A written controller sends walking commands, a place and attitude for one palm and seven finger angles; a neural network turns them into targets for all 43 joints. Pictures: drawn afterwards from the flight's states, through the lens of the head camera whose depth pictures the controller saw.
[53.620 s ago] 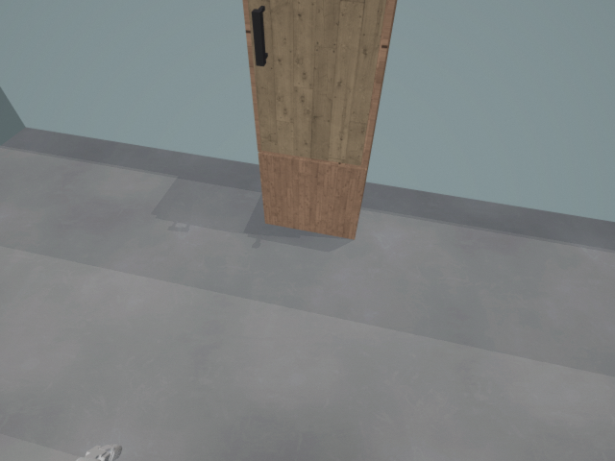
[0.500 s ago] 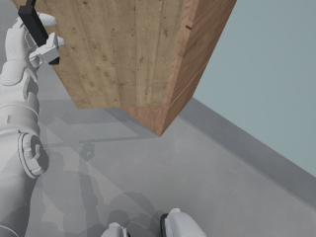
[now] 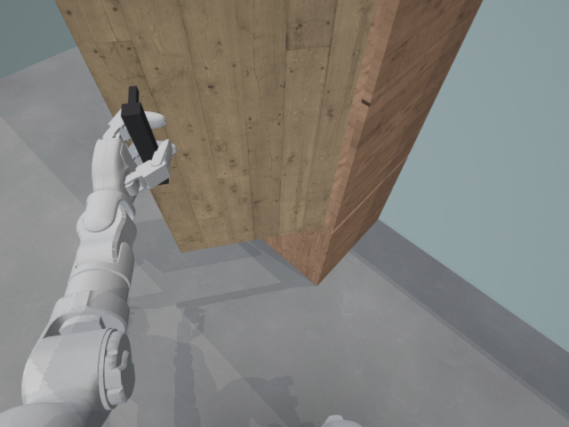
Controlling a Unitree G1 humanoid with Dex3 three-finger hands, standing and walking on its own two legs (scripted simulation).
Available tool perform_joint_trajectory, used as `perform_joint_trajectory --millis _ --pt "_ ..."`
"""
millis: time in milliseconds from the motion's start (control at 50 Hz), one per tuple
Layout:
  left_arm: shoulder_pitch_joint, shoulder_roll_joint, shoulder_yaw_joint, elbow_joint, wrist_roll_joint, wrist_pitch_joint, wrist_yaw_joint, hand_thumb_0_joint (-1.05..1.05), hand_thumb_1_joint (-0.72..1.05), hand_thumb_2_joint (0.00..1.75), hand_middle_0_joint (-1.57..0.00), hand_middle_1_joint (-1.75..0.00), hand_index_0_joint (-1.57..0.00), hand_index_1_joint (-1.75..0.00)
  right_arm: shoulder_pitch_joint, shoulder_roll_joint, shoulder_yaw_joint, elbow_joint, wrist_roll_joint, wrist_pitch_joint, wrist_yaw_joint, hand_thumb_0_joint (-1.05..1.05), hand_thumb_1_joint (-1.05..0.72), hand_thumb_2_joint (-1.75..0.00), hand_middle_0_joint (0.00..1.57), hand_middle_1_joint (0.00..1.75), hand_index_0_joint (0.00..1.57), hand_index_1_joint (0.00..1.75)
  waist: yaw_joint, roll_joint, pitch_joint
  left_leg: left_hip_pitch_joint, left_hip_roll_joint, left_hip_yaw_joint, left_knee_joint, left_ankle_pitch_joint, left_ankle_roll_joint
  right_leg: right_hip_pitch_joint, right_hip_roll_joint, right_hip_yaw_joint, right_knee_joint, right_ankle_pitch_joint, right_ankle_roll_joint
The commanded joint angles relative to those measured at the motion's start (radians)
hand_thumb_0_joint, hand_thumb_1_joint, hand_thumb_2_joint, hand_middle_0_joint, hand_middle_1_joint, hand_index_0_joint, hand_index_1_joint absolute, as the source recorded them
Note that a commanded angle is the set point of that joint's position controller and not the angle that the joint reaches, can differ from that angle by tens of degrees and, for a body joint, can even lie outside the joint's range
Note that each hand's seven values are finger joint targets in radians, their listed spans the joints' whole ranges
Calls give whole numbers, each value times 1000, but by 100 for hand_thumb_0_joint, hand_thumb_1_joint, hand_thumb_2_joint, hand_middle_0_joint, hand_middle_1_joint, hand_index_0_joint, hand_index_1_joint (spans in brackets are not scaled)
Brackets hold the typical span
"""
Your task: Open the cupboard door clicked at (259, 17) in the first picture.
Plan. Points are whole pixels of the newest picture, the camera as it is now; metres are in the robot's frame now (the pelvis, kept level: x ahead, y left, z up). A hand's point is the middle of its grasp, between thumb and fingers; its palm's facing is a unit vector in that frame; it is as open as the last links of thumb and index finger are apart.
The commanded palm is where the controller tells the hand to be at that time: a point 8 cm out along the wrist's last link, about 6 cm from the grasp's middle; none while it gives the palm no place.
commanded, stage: pull the door open along its arc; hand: left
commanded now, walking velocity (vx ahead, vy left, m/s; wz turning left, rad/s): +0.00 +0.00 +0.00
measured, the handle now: (147, 138) +0.51 +0.18 +0.09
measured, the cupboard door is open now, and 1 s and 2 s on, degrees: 55 82 87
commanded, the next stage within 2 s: open thumb and fingers to let go in 1.22 s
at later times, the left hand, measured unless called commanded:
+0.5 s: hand (172, 158) +0.47 +0.14 +0.09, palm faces +0.44 -0.90 -0.01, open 5.8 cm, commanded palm +0.41 +0.18 +0.09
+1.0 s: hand (218, 246) +0.33 +0.07 +0.10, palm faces +0.30 -0.95 +0.04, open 6.5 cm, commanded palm +0.25 +0.13 +0.09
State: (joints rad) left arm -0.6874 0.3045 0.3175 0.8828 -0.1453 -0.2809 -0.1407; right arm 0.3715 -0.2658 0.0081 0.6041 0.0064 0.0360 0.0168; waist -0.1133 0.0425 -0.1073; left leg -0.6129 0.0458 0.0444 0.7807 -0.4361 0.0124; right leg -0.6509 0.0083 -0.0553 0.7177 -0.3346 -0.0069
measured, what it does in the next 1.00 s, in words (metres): stands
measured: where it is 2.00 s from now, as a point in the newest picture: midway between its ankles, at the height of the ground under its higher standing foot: outside the picture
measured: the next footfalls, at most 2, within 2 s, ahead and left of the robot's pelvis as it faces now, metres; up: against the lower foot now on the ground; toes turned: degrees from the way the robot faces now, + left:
none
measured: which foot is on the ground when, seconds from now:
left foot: down 0.00-1.00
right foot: down 0.00-1.00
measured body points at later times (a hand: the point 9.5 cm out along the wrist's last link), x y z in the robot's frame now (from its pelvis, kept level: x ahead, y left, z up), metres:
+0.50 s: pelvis -0.03 -0.01 -0.01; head +0.06 -0.02 +0.43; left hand +0.44 +0.19 +0.09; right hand -0.05 -0.26 -0.14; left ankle -0.04 +0.11 -0.71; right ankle +0.00 -0.12 -0.71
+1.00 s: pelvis +0.00 -0.01 +0.02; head +0.02 -0.03 +0.46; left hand +0.30 +0.12 +0.10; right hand +0.15 -0.24 -0.09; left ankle -0.04 +0.11 -0.71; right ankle +0.00 -0.12 -0.71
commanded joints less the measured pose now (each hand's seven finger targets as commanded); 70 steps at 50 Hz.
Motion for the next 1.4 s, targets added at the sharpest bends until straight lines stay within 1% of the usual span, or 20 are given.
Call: perform_joint_trajectory --millis 0,80,120,160,200,260,360,460,480,560,700,780,880,940,1020,1060,1140,1220,1300,1380 --pt "-536 176 80 -156 48 -84 294 0 90 90 -40 -135 -40 -135 127 -122 -60 -11 -39 -50 -2 0 -90 -90 20 30 20 30 -6 20 -357 133 -39 -47 -39 462 -12 182 27 3 2 401 0" --pt "-596 123 22 -122 158 -125 412 0 90 90 -40 -135 -40 -135 129 -113 -67 6 -65 -60 11 0 -90 -90 20 30 20 30 -24 12 -429 140 -40 -47 -11 471 -13 170 20 13 21 410 1" --pt "-645 95 20 -110 166 -130 469 0 90 90 -40 -135 -40 -135 114 -109 -66 10 -71 -63 11 0 -90 -90 20 30 20 30 -23 25 -433 124 -45 -44 -14 429 -15 173 19 15 16 384 0" --pt "-677 81 39 -92 169 -133 537 0 90 90 -40 -135 -40 -135 111 -107 -67 14 -80 -68 6 0 -90 -90 20 30 20 30 -28 -32 -434 98 -45 -53 -22 397 -12 185 22 9 9 360 1" --pt "-697 72 26 -65 197 -140 576 0 90 90 -40 -135 -40 -135 107 -106 -68 23 -86 -73 7 0 -90 -90 20 30 20 30 -34 -8 -441 93 -45 -46 -25 369 -12 176 19 13 6 339 3" --pt "-742 86 7 -34 238 -163 585 0 90 90 -40 -135 -40 -135 126 -110 -69 38 -95 -79 5 0 -90 -90 20 30 20 30 -51 -11 -431 88 -45 -48 -27 345 -5 163 20 17 -4 322 2" --pt "-791 117 13 -10 232 -213 559 0 90 90 -40 -135 -40 -135 144 -115 -70 58 -95 -90 1 0 -90 -90 20 30 20 30 -55 11 -446 76 -48 -42 -38 294 1 185 20 29 -19 296 0" --pt "-673 108 27 -31 198 -237 535 0 90 90 -40 -135 -40 -135 148 -118 -75 53 -87 -95 7 0 -90 -90 20 30 20 30 -21 15 -460 90 -48 -33 -58 311 0 237 26 27 -35 309 -7" --pt "-640 105 28 -45 193 -239 531 0 90 90 -40 -135 -40 -135 147 -118 -77 52 -84 -96 9 0 -90 -90 20 30 20 30 -13 35 -463 102 -46 -34 -63 320 -3 236 27 24 -33 309 -9" --pt "-497 47 8 -133 166 -226 530 0 90 90 -40 -135 -40 -135 137 -119 -85 37 -77 -99 16 0 -90 -90 20 30 20 30 12 -3 -448 119 -44 -22 -83 353 -2 286 32 18 -54 344 -12" --pt "-126 -126 -113 -418 133 -164 537 0 90 90 -40 -135 -40 -135 58 -103 -93 -10 -59 -120 29 0 -90 -90 20 30 20 30 70 4 -401 189 -34 1 -126 441 -7 350 30 5 -78 415 -19" --pt "114 -195 -170 -621 113 -107 548 0 90 90 -40 -135 -40 -135 -24 -83 -87 -56 -48 -121 30 0 -90 -90 20 30 20 30 106 -62 -333 198 -33 13 -163 442 -5 420 17 5 -103 439 -18" --pt "427 -279 -276 -924 135 -24 580 0 90 90 -40 -135 -40 -135 -148 -43 -66 -130 -44 -100 25 0 -90 -90 20 30 20 30 151 -57 -270 247 -31 18 -198 468 -10 481 -4 6 -115 461 -23" --pt "582 -322 -334 -1064 156 41 613 0 90 90 -40 -135 -40 -135 -197 -25 -54 -170 -49 -74 16 0 -90 -90 20 30 20 30 157 -119 -230 261 -33 14 -207 453 -9 512 -14 9 -129 477 -19" --pt "734 -400 -446 -1182 215 123 670 0 90 90 -40 -135 -40 -135 -255 6 -41 -205 -55 -31 6 0 -90 -90 20 30 20 30 156 -109 -182 291 -35 4 -193 462 -11 512 -19 11 -128 503 -24" --pt "696 -450 -519 -1212 250 158 699 0 90 90 -40 -135 -40 -135 -267 16 -38 -206 -62 -13 4 0 -90 -90 20 30 20 30 134 -105 -176 311 -37 -4 -167 477 -10 496 -21 14 -125 536 -24" --pt "653 -574 -631 -1211 240 218 718 0 90 90 -40 -135 -40 -135 -303 23 -27 -196 -56 9 15 0 -90 -90 20 30 20 30 113 -53 -181 329 -36 -23 -134 503 -17 456 -24 -8 -92 571 -23" --pt "455 -498 -571 -1140 242 232 729 0 90 90 -40 -135 -40 -135 -305 21 -20 -164 -61 20 -8 0 -90 -90 20 30 20 30 92 -82 -172 305 -49 -37 -113 451 -15 422 -33 5 -87 556 -14" --pt "431 -488 -555 -1096 227 226 699 0 90 90 -40 -135 -40 -135 -300 21 -19 -164 -65 20 -27 0 -90 -90 20 30 20 30 104 -117 -213 287 -58 -41 -111 435 -14 446 -44 17 -81 582 -7" --pt "411 -452 -513 -1043 207 205 662 0 62 78 -38 -132 -38 -132 -301 18 -16 -160 -63 14 -43 0 -90 -90 20 30 20 30 115 -155 -213 263 -63 -44 -126 381 -12 459 -53 37 -104 537 1"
